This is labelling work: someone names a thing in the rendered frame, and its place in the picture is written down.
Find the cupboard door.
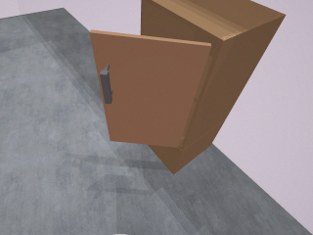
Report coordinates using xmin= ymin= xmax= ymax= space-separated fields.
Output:
xmin=89 ymin=29 xmax=211 ymax=148

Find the handle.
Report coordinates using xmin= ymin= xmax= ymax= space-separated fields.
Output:
xmin=100 ymin=64 xmax=113 ymax=104

